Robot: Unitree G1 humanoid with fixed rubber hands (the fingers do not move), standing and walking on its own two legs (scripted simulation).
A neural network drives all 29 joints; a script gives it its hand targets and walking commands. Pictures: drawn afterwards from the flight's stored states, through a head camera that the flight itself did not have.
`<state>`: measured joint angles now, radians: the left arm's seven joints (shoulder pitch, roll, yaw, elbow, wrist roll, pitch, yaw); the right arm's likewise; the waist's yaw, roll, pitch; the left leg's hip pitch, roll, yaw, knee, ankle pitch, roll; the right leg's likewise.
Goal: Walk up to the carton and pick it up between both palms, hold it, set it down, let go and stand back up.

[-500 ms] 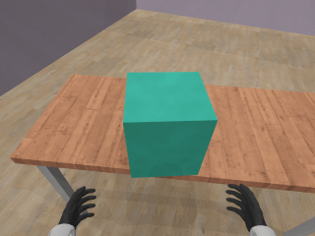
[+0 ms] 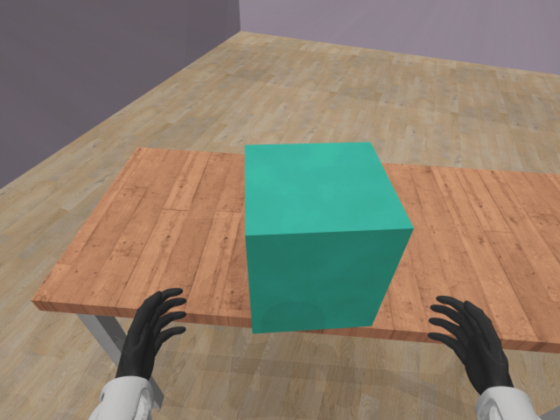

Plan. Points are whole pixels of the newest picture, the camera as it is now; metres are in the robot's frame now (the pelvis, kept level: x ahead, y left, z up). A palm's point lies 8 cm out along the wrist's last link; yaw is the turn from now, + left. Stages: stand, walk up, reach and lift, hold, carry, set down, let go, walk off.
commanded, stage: reach and lift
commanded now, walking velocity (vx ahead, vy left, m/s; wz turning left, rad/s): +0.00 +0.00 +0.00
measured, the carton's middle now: (310, 239) +0.41 -0.03 +0.05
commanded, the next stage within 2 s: none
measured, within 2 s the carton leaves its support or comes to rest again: neither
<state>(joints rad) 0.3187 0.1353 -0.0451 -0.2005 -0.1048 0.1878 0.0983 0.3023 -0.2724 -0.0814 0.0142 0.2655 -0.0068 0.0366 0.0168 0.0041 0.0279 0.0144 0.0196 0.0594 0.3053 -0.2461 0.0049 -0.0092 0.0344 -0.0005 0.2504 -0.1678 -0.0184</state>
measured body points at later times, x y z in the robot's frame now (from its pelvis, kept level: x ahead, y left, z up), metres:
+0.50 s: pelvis -0.03 -0.02 +0.00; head -0.03 -0.02 +0.45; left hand +0.29 +0.17 +0.11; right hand +0.29 -0.25 +0.11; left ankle -0.05 +0.10 -0.75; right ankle -0.01 -0.11 -0.75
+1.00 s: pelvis -0.03 -0.03 +0.00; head -0.02 -0.02 +0.45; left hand +0.36 +0.17 +0.17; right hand +0.36 -0.25 +0.17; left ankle -0.05 +0.10 -0.75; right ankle -0.01 -0.11 -0.75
